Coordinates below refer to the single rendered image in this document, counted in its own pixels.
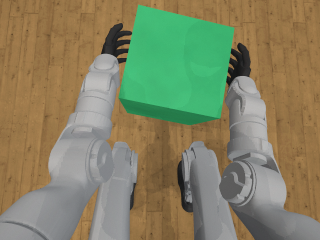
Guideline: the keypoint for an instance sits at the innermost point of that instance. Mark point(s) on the robot left forearm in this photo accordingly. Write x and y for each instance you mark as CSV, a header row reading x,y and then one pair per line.
x,y
95,103

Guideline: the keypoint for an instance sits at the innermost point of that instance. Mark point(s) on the robot left hand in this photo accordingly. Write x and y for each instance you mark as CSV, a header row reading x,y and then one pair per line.
x,y
112,43

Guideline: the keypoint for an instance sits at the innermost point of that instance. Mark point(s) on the robot right hand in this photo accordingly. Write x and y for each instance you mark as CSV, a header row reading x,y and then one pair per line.
x,y
241,66

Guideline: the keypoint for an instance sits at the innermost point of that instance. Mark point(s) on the robot left thigh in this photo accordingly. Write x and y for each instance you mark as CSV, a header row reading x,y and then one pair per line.
x,y
111,216

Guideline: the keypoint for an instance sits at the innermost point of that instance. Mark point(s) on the carton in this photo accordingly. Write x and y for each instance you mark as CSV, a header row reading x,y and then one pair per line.
x,y
176,67

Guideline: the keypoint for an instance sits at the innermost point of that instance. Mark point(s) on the robot left upper arm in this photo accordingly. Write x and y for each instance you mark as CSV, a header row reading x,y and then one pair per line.
x,y
77,167

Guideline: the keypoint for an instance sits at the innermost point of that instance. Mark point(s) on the robot left shin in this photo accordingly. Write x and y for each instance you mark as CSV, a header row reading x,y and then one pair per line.
x,y
120,144

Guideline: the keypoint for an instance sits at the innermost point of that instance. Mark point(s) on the robot right forearm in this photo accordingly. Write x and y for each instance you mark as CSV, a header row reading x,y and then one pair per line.
x,y
248,125

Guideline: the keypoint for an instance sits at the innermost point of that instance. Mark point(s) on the robot right upper arm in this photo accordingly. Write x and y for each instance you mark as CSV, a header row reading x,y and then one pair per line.
x,y
257,196

